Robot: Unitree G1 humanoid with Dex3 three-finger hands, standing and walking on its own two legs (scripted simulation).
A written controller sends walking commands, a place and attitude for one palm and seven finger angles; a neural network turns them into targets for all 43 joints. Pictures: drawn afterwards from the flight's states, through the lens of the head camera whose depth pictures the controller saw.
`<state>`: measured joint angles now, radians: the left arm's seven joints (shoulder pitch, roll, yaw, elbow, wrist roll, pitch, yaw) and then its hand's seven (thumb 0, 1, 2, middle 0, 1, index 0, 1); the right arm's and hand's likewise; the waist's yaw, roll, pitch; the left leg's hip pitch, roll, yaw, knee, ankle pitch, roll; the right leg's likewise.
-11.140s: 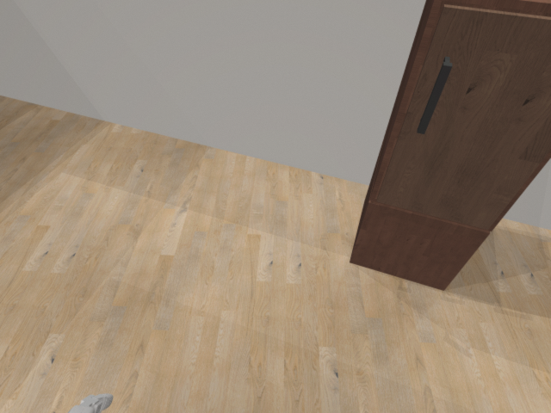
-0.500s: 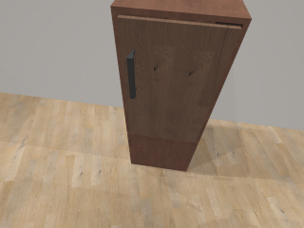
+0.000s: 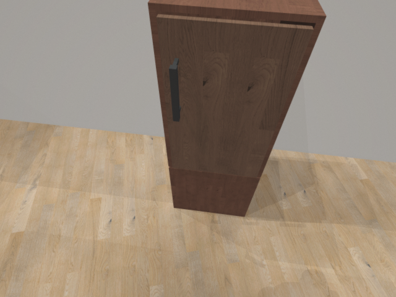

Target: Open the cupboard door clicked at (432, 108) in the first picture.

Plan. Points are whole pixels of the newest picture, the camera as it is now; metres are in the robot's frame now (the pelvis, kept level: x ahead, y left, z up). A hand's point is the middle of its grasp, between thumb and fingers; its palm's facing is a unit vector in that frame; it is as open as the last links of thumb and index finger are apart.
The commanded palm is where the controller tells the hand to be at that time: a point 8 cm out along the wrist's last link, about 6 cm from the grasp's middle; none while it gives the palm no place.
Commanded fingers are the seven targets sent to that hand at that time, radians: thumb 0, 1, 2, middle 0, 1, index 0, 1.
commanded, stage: look again from close up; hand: left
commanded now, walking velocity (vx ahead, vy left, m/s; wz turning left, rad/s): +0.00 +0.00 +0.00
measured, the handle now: (176, 91) +0.61 +0.10 +0.06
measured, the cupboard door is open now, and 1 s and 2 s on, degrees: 0 0 0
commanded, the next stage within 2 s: shuffle to correct the standing spot in 0.40 s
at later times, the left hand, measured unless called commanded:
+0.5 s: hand out of the picture +0.01 +0.17 -0.17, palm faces +0.02 -0.98 -0.22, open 7.3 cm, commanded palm none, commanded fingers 0.00 0.90 0.90 -0.20 -0.30 -0.20 -0.30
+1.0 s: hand out of the picture +0.09 +0.11 -0.17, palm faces -0.04 -0.97 -0.25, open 7.3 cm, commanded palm none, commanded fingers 0.00 0.90 0.90 -0.20 -0.30 -0.20 -0.30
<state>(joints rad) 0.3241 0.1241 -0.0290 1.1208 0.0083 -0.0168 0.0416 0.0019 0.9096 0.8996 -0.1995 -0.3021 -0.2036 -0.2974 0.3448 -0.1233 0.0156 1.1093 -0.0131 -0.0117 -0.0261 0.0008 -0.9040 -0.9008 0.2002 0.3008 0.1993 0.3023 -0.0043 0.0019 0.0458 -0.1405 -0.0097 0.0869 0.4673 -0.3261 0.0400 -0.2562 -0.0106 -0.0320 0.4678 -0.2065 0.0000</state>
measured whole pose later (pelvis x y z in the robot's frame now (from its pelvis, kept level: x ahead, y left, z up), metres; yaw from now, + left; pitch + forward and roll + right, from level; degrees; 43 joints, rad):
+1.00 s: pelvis +0.06 -0.07 +0.00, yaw -4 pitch +1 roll +2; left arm 0.25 0.14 0.02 1.04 0.02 -0.03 0.04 0.01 0.93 0.90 -0.20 -0.30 -0.21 -0.30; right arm 0.22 -0.18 -0.04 1.06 0.00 0.02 -0.03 0.00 -0.91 -0.90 0.20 0.30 0.20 0.30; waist 0.01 0.01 0.08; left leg -0.38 0.02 0.02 0.92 -0.47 -0.02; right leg -0.27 0.01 -0.08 0.54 -0.29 -0.09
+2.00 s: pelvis +0.02 +0.04 +0.00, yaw -4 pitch -1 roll +0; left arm 0.35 0.17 -0.01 1.04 0.02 0.02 0.03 0.00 0.91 0.90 -0.20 -0.30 -0.20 -0.30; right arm 0.33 -0.17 0.00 1.02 -0.02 0.00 -0.02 0.00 -0.90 -0.90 0.20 0.30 0.20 0.30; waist 0.00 -0.02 -0.01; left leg -0.24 -0.09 0.04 0.44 -0.18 0.10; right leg -0.26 -0.06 0.01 0.45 -0.18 0.02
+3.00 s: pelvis +0.05 -0.04 -0.06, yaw -3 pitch +10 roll +1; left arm 0.49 0.20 0.16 0.17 -0.25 -0.49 -0.36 0.00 0.64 0.78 -0.22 -0.48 -0.23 -0.47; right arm 0.16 -0.26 -0.07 0.51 0.02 -0.25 0.00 0.01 -0.90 -0.90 0.20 0.30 0.20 0.30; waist -0.01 -0.06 -0.13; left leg -0.68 -0.01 0.00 0.98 -0.47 0.00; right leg -0.70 0.01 -0.03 1.00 -0.48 -0.04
